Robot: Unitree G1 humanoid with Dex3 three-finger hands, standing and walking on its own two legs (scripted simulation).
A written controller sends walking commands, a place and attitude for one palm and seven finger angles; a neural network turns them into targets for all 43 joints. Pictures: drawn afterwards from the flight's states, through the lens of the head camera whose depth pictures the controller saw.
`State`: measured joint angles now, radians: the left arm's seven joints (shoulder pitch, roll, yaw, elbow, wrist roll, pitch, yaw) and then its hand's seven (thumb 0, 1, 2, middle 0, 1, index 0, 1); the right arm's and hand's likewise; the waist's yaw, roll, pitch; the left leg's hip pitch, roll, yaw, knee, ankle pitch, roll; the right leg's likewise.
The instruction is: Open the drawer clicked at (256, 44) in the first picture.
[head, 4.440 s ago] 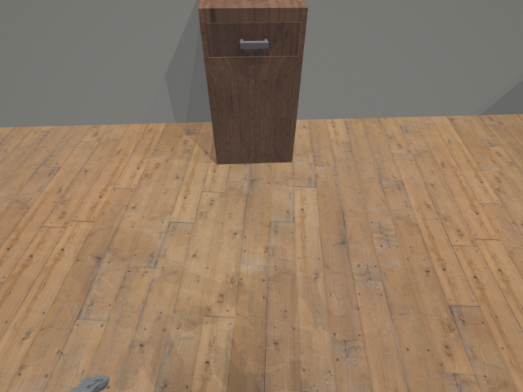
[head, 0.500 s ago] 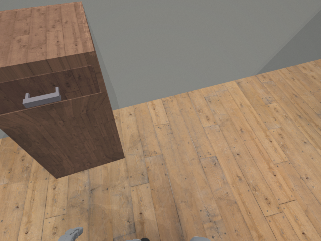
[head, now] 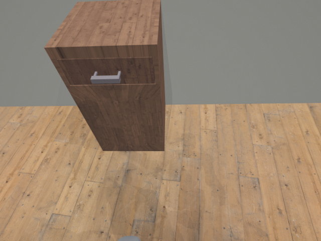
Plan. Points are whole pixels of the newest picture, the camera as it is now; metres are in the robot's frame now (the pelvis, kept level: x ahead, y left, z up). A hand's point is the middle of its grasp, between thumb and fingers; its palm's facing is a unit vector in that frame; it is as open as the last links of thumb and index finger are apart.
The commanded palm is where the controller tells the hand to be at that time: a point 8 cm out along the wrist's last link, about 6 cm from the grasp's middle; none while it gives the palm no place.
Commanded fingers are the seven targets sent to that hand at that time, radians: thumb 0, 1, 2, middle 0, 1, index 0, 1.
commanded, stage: take the last steps up to it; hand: left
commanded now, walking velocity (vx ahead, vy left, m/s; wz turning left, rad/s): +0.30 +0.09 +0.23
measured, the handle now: (106, 76) +0.73 +0.30 -0.06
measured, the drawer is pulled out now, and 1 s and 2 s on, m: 0.00 0.00 0.00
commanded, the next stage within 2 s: come to a stop and stand still in 0.90 s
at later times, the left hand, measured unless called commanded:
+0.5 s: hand out of the picture +0.11 +0.22 -0.16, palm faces +0.08 -0.97 -0.21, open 7.4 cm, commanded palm none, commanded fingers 0.00 0.90 0.90 -0.20 -0.30 -0.20 -0.30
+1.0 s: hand (108, 240) +0.14 +0.18 -0.17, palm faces +0.22 -0.96 -0.15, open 7.3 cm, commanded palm none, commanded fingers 0.00 0.90 0.90 -0.20 -0.30 -0.20 -0.30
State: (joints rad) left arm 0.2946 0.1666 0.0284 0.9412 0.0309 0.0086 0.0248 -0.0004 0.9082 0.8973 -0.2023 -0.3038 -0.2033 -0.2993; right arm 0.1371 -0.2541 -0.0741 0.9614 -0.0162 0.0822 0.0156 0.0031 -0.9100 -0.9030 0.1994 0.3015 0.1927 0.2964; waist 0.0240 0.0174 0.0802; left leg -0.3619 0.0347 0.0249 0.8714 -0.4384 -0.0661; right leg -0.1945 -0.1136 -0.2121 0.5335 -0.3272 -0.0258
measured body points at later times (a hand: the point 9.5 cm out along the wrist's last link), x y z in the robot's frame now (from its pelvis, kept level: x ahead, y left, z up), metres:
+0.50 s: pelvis +0.06 +0.02 +0.00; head +0.07 +0.01 +0.45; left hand +0.10 +0.27 -0.15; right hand +0.04 -0.21 -0.16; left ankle -0.03 +0.13 -0.74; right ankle +0.15 -0.09 -0.71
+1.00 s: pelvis +0.20 +0.03 +0.00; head +0.21 +0.03 +0.45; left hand +0.13 +0.23 -0.15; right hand +0.28 -0.20 -0.15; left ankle +0.26 +0.17 -0.71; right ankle +0.17 -0.08 -0.74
